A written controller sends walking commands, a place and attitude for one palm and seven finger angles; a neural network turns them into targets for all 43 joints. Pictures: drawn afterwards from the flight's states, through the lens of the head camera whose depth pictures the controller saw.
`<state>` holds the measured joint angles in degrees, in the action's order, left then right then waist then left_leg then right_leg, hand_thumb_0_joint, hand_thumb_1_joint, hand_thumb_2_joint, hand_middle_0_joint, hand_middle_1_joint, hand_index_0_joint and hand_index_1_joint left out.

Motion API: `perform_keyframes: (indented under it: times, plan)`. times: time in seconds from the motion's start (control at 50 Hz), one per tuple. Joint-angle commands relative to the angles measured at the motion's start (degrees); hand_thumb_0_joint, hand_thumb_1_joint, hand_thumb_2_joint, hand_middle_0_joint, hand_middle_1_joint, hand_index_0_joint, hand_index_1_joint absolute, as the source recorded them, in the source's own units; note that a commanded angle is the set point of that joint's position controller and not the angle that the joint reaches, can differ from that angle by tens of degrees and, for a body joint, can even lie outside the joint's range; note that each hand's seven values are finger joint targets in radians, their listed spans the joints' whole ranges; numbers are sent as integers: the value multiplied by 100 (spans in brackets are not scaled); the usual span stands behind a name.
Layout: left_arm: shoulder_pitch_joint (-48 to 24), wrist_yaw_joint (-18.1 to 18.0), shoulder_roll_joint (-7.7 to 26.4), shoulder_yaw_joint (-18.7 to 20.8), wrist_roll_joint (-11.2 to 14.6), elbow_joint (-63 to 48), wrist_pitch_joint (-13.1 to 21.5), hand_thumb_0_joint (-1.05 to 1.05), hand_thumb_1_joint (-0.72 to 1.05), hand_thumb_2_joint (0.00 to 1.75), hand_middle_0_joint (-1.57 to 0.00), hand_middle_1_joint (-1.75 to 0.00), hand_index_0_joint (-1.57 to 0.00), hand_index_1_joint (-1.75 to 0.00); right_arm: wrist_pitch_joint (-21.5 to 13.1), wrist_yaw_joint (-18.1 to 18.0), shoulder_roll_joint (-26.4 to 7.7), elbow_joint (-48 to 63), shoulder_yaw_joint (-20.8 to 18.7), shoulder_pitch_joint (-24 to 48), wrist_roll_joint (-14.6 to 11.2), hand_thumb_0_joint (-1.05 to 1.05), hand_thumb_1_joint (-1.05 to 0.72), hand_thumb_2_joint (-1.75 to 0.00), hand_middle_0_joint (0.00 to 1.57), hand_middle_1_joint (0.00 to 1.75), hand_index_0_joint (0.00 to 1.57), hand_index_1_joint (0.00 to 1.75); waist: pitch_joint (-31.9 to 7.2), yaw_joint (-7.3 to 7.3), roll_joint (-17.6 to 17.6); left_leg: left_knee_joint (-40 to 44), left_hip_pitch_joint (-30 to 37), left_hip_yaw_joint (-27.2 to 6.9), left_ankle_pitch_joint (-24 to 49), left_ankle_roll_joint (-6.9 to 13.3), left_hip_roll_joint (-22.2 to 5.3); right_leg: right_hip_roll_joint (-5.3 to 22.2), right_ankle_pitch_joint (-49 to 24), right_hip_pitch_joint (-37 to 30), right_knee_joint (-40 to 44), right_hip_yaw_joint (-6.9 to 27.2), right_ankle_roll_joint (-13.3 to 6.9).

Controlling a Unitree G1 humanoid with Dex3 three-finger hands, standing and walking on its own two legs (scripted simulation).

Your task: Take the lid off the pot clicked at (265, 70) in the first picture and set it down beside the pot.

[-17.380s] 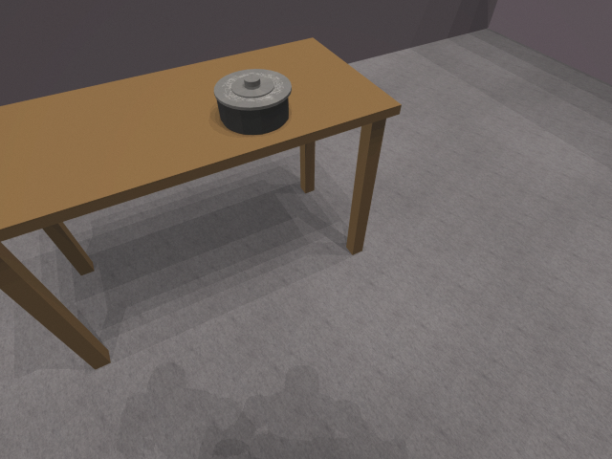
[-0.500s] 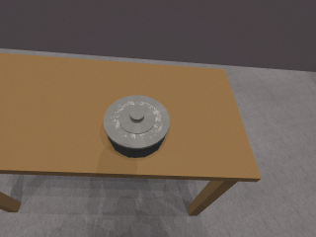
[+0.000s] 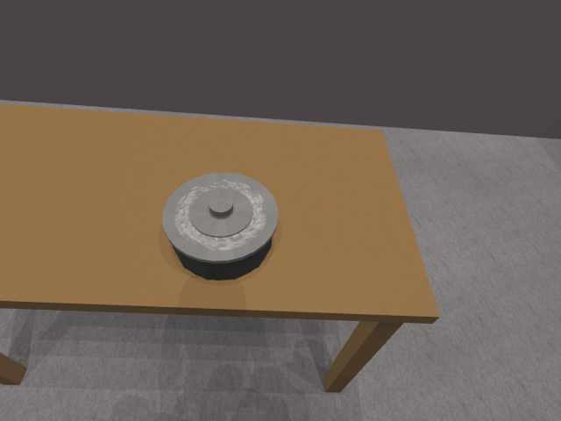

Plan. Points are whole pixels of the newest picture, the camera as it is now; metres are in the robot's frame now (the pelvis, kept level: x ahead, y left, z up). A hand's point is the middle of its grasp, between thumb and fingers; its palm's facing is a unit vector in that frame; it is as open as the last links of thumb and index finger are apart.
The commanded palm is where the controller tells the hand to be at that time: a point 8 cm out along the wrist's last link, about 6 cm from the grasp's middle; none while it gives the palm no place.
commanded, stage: come to a stop and stand still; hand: left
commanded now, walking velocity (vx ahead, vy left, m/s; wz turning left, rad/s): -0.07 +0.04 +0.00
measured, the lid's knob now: (221, 205) +0.44 +0.14 +0.03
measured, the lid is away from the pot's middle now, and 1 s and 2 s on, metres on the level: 0.00 0.00 0.00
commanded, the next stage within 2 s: look again from close up in 1.42 s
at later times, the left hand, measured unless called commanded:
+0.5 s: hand out of the picture -0.02 +0.18 -0.18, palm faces +0.01 -0.99 -0.11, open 7.4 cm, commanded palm none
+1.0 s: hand out of the picture -0.04 +0.21 -0.18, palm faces +0.02 -1.00 -0.09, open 7.4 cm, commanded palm none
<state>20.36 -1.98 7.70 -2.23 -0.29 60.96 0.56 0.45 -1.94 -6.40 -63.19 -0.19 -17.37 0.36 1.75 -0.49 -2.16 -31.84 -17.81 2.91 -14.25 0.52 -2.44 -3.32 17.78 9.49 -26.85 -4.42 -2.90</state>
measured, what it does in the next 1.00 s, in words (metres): shifts its weight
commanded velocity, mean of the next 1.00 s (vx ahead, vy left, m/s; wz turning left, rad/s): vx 0.00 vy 0.00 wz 0.00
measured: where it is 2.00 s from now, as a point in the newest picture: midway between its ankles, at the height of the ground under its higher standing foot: outside the picture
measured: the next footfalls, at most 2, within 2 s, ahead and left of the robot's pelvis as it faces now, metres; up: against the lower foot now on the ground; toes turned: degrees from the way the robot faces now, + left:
none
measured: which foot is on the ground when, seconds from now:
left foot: down 0.00-1.00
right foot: down 0.00-1.00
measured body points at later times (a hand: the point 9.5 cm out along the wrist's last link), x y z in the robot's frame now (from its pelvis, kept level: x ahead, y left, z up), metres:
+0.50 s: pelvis +0.01 +0.04 +0.01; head +0.04 +0.06 +0.45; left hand -0.02 +0.24 -0.17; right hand -0.02 -0.17 -0.15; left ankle +0.03 +0.11 -0.73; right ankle -0.04 -0.08 -0.73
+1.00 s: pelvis +0.01 +0.07 +0.01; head +0.04 +0.11 +0.45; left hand -0.04 +0.26 -0.17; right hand -0.02 -0.13 -0.14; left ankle +0.03 +0.11 -0.73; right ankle -0.04 -0.08 -0.73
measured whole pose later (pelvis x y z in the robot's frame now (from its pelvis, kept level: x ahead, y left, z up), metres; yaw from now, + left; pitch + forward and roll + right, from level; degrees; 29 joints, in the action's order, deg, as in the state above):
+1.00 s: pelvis +0.01 +0.07 +0.01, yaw +1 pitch +1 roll -1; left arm 20.6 -2.5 6.7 -1.9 -0.7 64.2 0.8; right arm -1.7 -2.1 -4.6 -64.9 0.7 -18.8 0.2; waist 2.3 -0.3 -3.4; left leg -23.4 -14.3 5.4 -11.1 7.2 4.8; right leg 3.7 16.1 7.8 -22.7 -2.7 2.8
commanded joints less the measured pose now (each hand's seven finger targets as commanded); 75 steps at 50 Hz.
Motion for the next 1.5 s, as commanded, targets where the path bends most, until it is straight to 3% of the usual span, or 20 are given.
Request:
perform_keyframes:
  times: [0.0, 0.04, 0.08, 0.34, 0.48, 0.66, 0.7, 0.9, 1.02, 1.08, 1.1, 1.18, 1.3, 1.38, 1.42, 1.48]
  plan:
    - [557, -88, 579, 142, 23, -91, 132, 0, 90, 90, -20, -30, -20, -30, -192, -39, -396, 141, 46, -362, -64, 0, -90, -90, 20, 30, 20, 30, 156, -53, 390, 640, 200, -497, 1335, 202, -443, 1063, -2458, -91, 539, 867, 202]
    - [557, -95, 481, 136, 18, -97, 143, 0, 90, 90, -20, -30, -20, -30, -211, -35, -437, 125, 38, -401, -60, 0, -90, -90, 20, 30, 20, 30, -41, -37, 112, 710, 365, -531, 1285, 232, -474, 1051, -2181, -140, 555, 815, 178]
    - [498, -92, 433, 114, 11, -53, 141, 0, 90, 90, -20, -30, -20, -30, -226, -27, -440, 68, 42, -470, -54, 0, -90, -90, 20, 30, 20, 30, -88, -12, 80, 801, 451, -574, 1215, 263, -481, 1016, -1847, -132, 607, 799, 120]
    - [512, -70, 299, 98, -24, 46, 105, 0, 90, 90, -20, -30, -20, -30, -228, 0, -367, -56, 43, -584, -30, 0, -90, -90, 20, 30, 20, 30, 392, 16, 184, 1204, 273, -762, 240, 361, -445, 957, -707, 215, 788, 687, 37]
    - [588, -79, 249, 94, -29, 121, 120, 0, 90, 90, -20, -30, -20, -30, -279, -15, -383, -58, 36, -637, -37, 0, -90, -90, 20, 30, 20, 30, 112, 27, 239, 1233, 487, -838, 573, 438, -467, 981, -906, 119, 705, 642, 65]
    - [730, -91, 179, 81, -35, 241, 101, 0, 90, 90, -20, -30, -20, -30, -301, -44, -379, -86, 46, -665, -47, 0, -90, -90, 20, 30, 20, 30, 192, 13, 364, 1392, 586, -996, 723, 516, -493, 989, -808, 165, 689, 563, 116]
    - [715, -87, 196, 76, -35, 261, 98, 0, 90, 90, -20, -30, -20, -30, -303, -47, -377, -75, 42, -690, -57, 0, -90, -90, 20, 30, 20, 30, 219, 17, 182, 1380, 567, -1013, 858, 536, -504, 986, -855, 120, 699, 514, 128]
    - [808, -89, 137, 78, -50, 340, 56, 0, 90, 90, -20, -30, -20, -30, -283, -52, -384, -89, 23, -715, -54, 0, -90, -90, 20, 30, 20, 30, 418, -2, 235, 1674, 380, -1175, 277, 555, -510, 987, -547, 153, 677, 407, 188]
    - [877, -93, 98, 86, -58, 371, 39, 0, 90, 90, -20, -30, -20, -30, -281, -54, -430, -74, 0, -742, -46, 0, -90, -90, 20, 30, 20, 30, 307, 1, 286, 1829, 456, -1295, 65, 538, -537, 977, -434, 192, 566, 377, 219]
    - [924, -97, 104, 80, -58, 407, 51, 0, 90, 90, -20, -30, -20, -30, -292, -55, -413, -91, 6, -775, -48, 0, -90, -90, 20, 30, 20, 30, 179, 9, 266, 1822, 601, -1300, 238, 533, -529, 998, -502, 195, 555, 384, 226]
    - [917, -92, 107, 78, -58, 398, 56, 0, 90, 90, -20, -30, -20, -30, -299, -56, -389, -95, 1, -764, -53, 0, -90, -90, 20, 30, 20, 30, 223, -11, 112, 1734, 548, -1256, 401, 565, -526, 1005, -565, 156, 606, 371, 214]
    - [949, -109, 75, 79, -47, 440, 53, 0, 90, 90, -20, -30, -20, -30, -302, -70, -384, -137, 13, -817, -47, 0, -90, -90, 20, 30, 20, 30, 132, 32, 252, 1754, 756, -1280, 609, 515, -518, 1014, -539, 219, 564, 387, 226]
    - [992, -112, 63, 68, -56, 489, 19, 0, 90, 90, -20, -30, -20, -30, -284, -88, -370, -168, 20, -817, -59, 0, -90, -90, 20, 30, 20, 30, 410, 5, 244, 1861, 611, -1317, 558, 457, -557, 1000, -464, 295, 552, 358, 248]
    - [1045, -120, 55, 79, -52, 520, 21, 0, 90, 90, -20, -30, -20, -30, -284, -86, -394, -190, 19, -867, -49, 0, -90, -90, 20, 30, 20, 30, 260, 22, 239, 1923, 711, -1340, 376, 340, -544, 1012, -424, 293, 503, 394, 255]
    - [1046, -120, 39, 66, -49, 526, 33, 0, 90, 90, -20, -30, -20, -30, -288, -83, -393, -181, 16, -848, -50, 0, -90, -90, 20, 30, 20, 30, 238, 21, 60, 1799, 746, -1278, 548, 363, -521, 1028, -528, 275, 546, 422, 232]
    - [1043, -124, 36, 70, -50, 527, 38, 0, 90, 90, -20, -30, -20, -30, -290, -83, -376, -199, 22, -859, -52, 0, -90, -90, 20, 30, 20, 30, 181, 36, 233, 1814, 812, -1242, 523, 381, -529, 1044, -518, 296, 552, 421, 251]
